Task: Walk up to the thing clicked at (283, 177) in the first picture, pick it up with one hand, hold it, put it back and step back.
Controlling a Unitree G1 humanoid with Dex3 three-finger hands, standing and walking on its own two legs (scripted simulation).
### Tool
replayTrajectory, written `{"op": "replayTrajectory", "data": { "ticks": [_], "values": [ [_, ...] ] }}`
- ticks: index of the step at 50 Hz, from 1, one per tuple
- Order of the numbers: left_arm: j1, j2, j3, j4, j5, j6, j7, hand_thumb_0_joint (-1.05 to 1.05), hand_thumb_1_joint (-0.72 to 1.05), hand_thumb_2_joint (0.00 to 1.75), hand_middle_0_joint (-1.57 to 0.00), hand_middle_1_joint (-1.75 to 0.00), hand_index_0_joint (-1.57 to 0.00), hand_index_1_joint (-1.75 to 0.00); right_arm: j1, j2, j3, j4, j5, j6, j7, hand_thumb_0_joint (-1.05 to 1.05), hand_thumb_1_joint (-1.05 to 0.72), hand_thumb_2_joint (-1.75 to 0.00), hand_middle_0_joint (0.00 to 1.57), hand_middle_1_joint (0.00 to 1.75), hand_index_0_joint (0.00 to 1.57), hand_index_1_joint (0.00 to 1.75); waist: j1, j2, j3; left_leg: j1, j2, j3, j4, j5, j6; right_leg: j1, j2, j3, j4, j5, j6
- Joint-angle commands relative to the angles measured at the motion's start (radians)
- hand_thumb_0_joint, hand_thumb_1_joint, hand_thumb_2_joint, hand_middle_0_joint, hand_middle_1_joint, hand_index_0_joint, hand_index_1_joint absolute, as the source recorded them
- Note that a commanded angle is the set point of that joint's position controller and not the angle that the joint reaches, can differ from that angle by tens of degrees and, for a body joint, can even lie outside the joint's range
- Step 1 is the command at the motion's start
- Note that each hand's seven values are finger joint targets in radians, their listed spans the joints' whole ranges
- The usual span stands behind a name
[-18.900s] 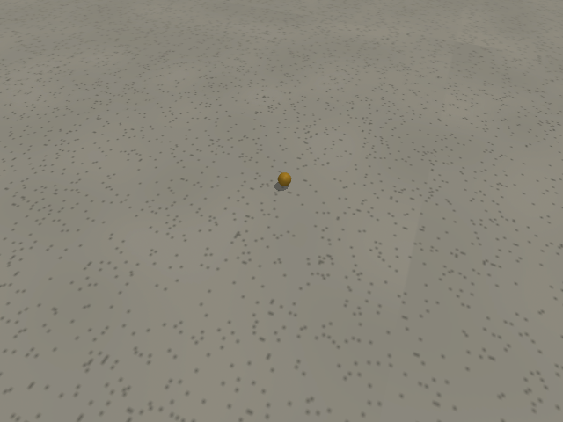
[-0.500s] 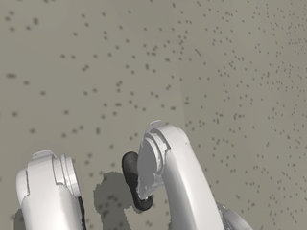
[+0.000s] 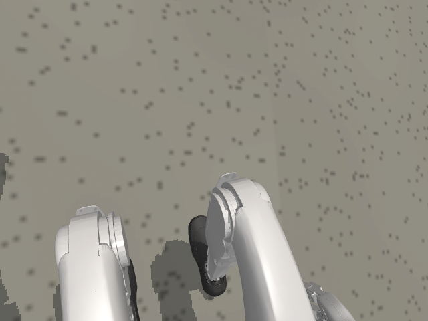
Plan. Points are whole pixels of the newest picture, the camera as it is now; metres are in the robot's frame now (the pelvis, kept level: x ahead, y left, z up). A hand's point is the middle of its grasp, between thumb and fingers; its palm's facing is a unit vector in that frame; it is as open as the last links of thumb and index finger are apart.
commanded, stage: lift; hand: left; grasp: from above
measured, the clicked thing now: out of the picture +0.49 +0.33 -0.18
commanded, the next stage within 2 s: hold in 1.74 s
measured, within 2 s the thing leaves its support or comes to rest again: neither
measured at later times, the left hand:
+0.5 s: hand out of the picture +0.44 +0.33 -0.08, palm faces -0.48 -0.08 -0.87, open 8.7 cm
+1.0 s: hand out of the picture +0.38 +0.30 +0.13, palm faces -0.44 -0.12 -0.89, open 8.7 cm
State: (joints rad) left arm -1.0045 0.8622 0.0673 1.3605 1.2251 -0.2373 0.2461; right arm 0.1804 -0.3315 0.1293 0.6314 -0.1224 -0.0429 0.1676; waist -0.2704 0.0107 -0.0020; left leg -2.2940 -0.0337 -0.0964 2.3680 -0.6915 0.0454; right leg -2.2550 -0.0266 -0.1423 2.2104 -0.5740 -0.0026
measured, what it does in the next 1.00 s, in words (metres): rises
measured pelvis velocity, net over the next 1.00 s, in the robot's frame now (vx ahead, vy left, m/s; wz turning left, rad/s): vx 0.01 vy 0.01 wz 0.09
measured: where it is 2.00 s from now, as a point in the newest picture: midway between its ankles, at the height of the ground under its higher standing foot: (169, 289)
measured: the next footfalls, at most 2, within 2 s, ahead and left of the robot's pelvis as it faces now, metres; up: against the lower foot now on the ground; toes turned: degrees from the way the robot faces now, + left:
none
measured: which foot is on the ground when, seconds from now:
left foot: down 0.00-1.00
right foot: down 0.00-1.00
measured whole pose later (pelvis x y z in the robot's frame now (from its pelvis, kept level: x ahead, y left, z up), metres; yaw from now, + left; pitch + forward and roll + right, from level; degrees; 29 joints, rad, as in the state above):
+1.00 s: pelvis +0.01 +0.01 +0.21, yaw +5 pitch +28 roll -5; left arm -0.47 0.57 -0.08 0.75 0.97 -0.08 0.05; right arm 0.18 -0.26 0.00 0.65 0.03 0.05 0.00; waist -0.10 0.06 -0.18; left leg -1.55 -0.02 -0.03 1.69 -0.62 0.05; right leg -1.55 0.01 -0.05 1.59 -0.53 0.01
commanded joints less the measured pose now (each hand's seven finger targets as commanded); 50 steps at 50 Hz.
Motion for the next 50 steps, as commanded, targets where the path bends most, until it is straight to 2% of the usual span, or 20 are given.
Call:
{"op": "replayTrajectory", "data": {
  "ticks": [1, 2, 3, 8, 12, 13, 15, 16, 17, 20, 24, 26, 28, 30, 32, 33, 36, 42, 45, 50],
  "values": [
    [-0.326, 0.283, 0.044, -0.195, -0.017, -0.008, 0.021, 0.0, 0.75, 0.78, -0.99, -0.91, -1.06, -0.84, 0.247, -0.257, -0.097, -0.002, 0.009, 0.008, -0.03, 0.0, -0.9, -0.9, 0.2, 0.3, 0.2, 0.3, -0.029, 0.323, -0.727, 0.49, 0.0, 0.036, -0.275, 0.197, -0.018, 0.431, 0.044, -0.008, -0.21, 0.123, -0.05],
    [-0.342, 0.302, 0.057, -0.202, -0.013, -0.01, 0.024, 0.0, 0.7, 0.77, -1.01, -0.9, -1.06, -0.84, 0.246, -0.265, -0.099, 0.001, 0.012, 0.012, -0.034, 0.0, -0.92, -0.91, 0.2, 0.3, 0.2, 0.3, -0.02, 0.329, -0.738, 0.479, -0.003, 0.031, -0.278, 0.199, -0.018, 0.419, 0.042, -0.01, -0.207, 0.122, -0.053],
    [-0.302, 0.283, 0.053, -0.186, -0.013, -0.008, 0.021, 0.0, 0.7, 0.76, -0.94, -0.83, -1.01, -0.76, 0.251, -0.26, -0.104, -0.002, 0.013, 0.013, -0.035, 0.0, -0.89, -0.89, 0.2, 0.3, 0.2, 0.3, -0.015, 0.325, -0.742, 0.498, -0.003, 0.03, -0.284, 0.208, -0.019, 0.421, 0.042, -0.011, -0.211, 0.129, -0.053],
    [-0.267, 0.272, 0.069, -0.237, -0.051, 0.018, -0.004, 0.0, 0.66, 0.72, -0.94, -0.86, -1.01, -0.79, 0.265, -0.265, -0.133, -0.005, 0.029, 0.026, -0.041, 0.0, -0.91, -0.91, 0.2, 0.3, 0.2, 0.3, 0.025, 0.408, -0.797, 0.612, -0.003, 0.001, -0.355, 0.241, -0.034, 0.382, 0.032, -0.012, -0.204, 0.153, -0.058],
    [-0.225, 0.255, 0.064, -0.277, -0.069, 0.035, -0.038, 0.0, 0.66, 0.71, -0.95, -0.84, -1.01, -0.78, 0.263, -0.252, -0.153, -0.012, 0.044, 0.046, -0.045, 0.0, -0.91, -0.91, 0.2, 0.3, 0.2, 0.3, 0.034, 0.362, -0.808, 0.601, -0.005, 0.016, -0.375, 0.225, -0.023, 0.418, 0.033, 0.003, -0.238, 0.143, -0.057],
    [-0.243, 0.254, 0.06, -0.347, -0.077, 0.032, -0.045, 0.0, 0.68, 0.73, -0.96, -0.86, -1.02, -0.8, 0.263, -0.238, -0.149, -0.016, 0.046, 0.05, -0.045, 0.0, -0.91, -0.91, 0.2, 0.3, 0.2, 0.3, 0.041, 0.364, -0.855, 0.617, -0.002, 0.032, -0.381, 0.24, -0.017, 0.469, 0.036, 0.009, -0.249, 0.163, -0.051],
    [-0.21, 0.24, 0.063, -0.373, -0.084, 0.034, -0.062, 0.0, 0.68, 0.73, -0.97, -0.85, -1.03, -0.78, 0.267, -0.242, -0.162, -0.017, 0.056, 0.056, -0.048, 0.0, -0.91, -0.91, 0.2, 0.3, 0.2, 0.3, 0.048, 0.365, -0.835, 0.632, -0.005, 0.021, -0.403, 0.251, -0.02, 0.46, 0.03, 0.012, -0.26, 0.165, -0.053],
    [-0.188, 0.216, 0.053, -0.36, -0.096, 0.032, -0.073, 0.0, 0.67, 0.74, -0.96, -0.85, -1.02, -0.79, 0.264, -0.24, -0.168, -0.013, 0.059, 0.06, -0.05, 0.0, -0.91, -0.91, 0.2, 0.3, 0.2, 0.3, 0.054, 0.344, -0.828, 0.622, -0.006, 0.023, -0.412, 0.235, -0.017, 0.457, 0.032, 0.014, -0.265, 0.152, -0.055],
    [-0.173, 0.227, 0.062, -0.377, -0.103, 0.033, -0.079, 0.0, 0.68, 0.75, -0.96, -0.85, -1.02, -0.79, 0.266, -0.236, -0.171, -0.013, 0.063, 0.063, -0.053, 0.0, -0.91, -0.91, 0.2, 0.3, 0.2, 0.3, 0.061, 0.321, -0.831, 0.623, -0.006, 0.026, -0.417, 0.233, -0.014, 0.471, 0.032, 0.017, -0.279, 0.151, -0.055],
    [-0.148, 0.171, 0.036, -0.409, -0.125, 0.028, -0.108, 0.0, 0.7, 0.73, -0.97, -0.86, -1.04, -0.79, 0.252, -0.227, -0.181, -0.02, 0.071, 0.067, -0.058, 0.0, -0.91, -0.91, 0.2, 0.3, 0.2, 0.3, 0.057, 0.299, -0.787, 0.639, -0.005, 0.012, -0.459, 0.188, -0.012, 0.454, 0.031, 0.025, -0.31, 0.118, -0.054],
    [-0.101, 0.17, 0.044, -0.49, -0.146, 0.024, -0.118, 0.0, 0.7, 0.73, -0.97, -0.86, -1.03, -0.79, 0.236, -0.218, -0.192, -0.032, 0.088, 0.074, -0.072, 0.0, -0.91, -0.91, 0.2, 0.3, 0.2, 0.3, 0.096, 0.29, -0.832, 0.691, -0.001, -0.002, -0.532, 0.139, -0.009, 0.498, 0.034, 0.033, -0.342, 0.103, -0.048],
    [-0.07, 0.13, 0.03, -0.516, -0.158, 0.026, -0.125, 0.0, 0.71, 0.76, -0.97, -0.87, -1.04, -0.8, 0.228, -0.216, -0.199, -0.034, 0.096, 0.075, -0.078, 0.0, -0.91, -0.91, 0.2, 0.3, 0.2, 0.3, 0.097, 0.296, -0.828, 0.74, -0.002, -0.033, -0.573, 0.135, -0.016, 0.496, 0.031, 0.032, -0.355, 0.106, -0.046],
    [-0.076, 0.123, 0.021, -0.574, -0.17, 0.031, -0.128, 0.0, 0.7, 0.77, -0.98, -0.86, -1.03, -0.8, 0.221, -0.204, -0.202, -0.036, 0.104, 0.075, -0.088, 0.0, -0.91, -0.91, 0.2, 0.3, 0.2, 0.3, 0.104, 0.293, -0.862, 0.791, 0.008, -0.03, -0.606, 0.14, -0.012, 0.538, 0.036, 0.035, -0.378, 0.12, -0.039],
    [-0.027, 0.118, 0.026, -0.59, -0.182, 0.04, -0.128, 0.0, 0.69, 0.76, -0.96, -0.86, -1.02, -0.8, 0.209, -0.198, -0.203, -0.04, 0.11, 0.078, -0.094, 0.0, -0.91, -0.91, 0.2, 0.3, 0.2, 0.3, 0.112, 0.28, -0.839, 0.822, 0.008, -0.038, -0.642, 0.149, -0.015, 0.571, 0.036, 0.038, -0.406, 0.123, -0.037],
    [-0.042, 0.108, 0.021, -0.65, -0.197, 0.048, -0.126, 0.0, 0.69, 0.78, -0.97, -0.86, -1.03, -0.8, 0.204, -0.185, -0.202, -0.046, 0.116, 0.08, -0.103, 0.0, -0.91, -0.91, 0.2, 0.3, 0.2, 0.3, 0.108, 0.255, -0.871, 0.844, 0.008, -0.011, -0.662, 0.17, -0.007, 0.648, 0.039, 0.046, -0.451, 0.144, -0.032],
    [-0.018, 0.123, 0.037, -0.643, -0.198, 0.056, -0.124, 0.0, 0.7, 0.77, -0.97, -0.87, -1.03, -0.81, 0.199, -0.187, -0.203, -0.038, 0.12, 0.08, -0.11, 0.0, -0.91, -0.9, 0.2, 0.3, 0.2, 0.3, 0.119, 0.24, -0.859, 0.855, 0.004, -0.022, -0.68, 0.175, -0.008, 0.664, 0.034, 0.049, -0.463, 0.149, -0.031],
    [0.04, 0.1, 0.026, -0.675, -0.207, 0.076, -0.127, 0.0, 0.71, 0.77, -0.98, -0.87, -1.04, -0.81, 0.182, -0.167, -0.204, -0.049, 0.128, 0.083, -0.125, 0.0, -0.91, -0.9, 0.2, 0.3, 0.2, 0.3, 0.129, 0.207, -0.867, 0.893, 0.006, 0.018, -0.715, 0.199, 0.0, 0.767, 0.041, 0.062, -0.541, 0.162, -0.027],
    [0.153, 0.006, -0.021, -0.727, -0.245, 0.132, -0.147, 0.0, 0.71, 0.79, -0.95, -0.91, -1.03, -0.84, 0.139, -0.134, -0.208, -0.057, 0.146, 0.08, -0.155, 0.0, -0.9, -0.9, 0.2, 0.3, 0.2, 0.3, 0.139, 0.168, -0.782, 0.985, 0.013, 0.019, -0.868, 0.167, -0.002, 0.928, 0.049, 0.073, -0.687, 0.141, -0.023],
    [0.226, -0.014, -0.035, -0.771, -0.258, 0.153, -0.161, 0.0, 0.7, 0.8, -0.95, -0.91, -1.02, -0.84, 0.121, -0.121, -0.206, -0.058, 0.157, 0.076, -0.172, 0.0, -0.91, -0.9, 0.2, 0.3, 0.2, 0.3, 0.16, 0.145, -0.768, 1.075, 0.02, 0.023, -0.942, 0.179, -0.005, 1.016, 0.056, 0.078, -0.765, 0.146, -0.023],
    [0.273, -0.076, -0.07, -0.788, -0.266, 0.171, -0.16, 0.0, 0.7, 0.79, -0.95, -0.93, -1.02, -0.86, 0.094, -0.093, -0.192, -0.042, 0.168, 0.058, -0.203, 0.0, -0.91, -0.9, 0.2, 0.3, 0.2, 0.3, 0.158, 0.129, -0.625, 1.177, 0.032, 0.003, -1.093, 0.131, -0.014, 1.096, 0.064, 0.082, -0.882, 0.115, -0.021]
  ]
}}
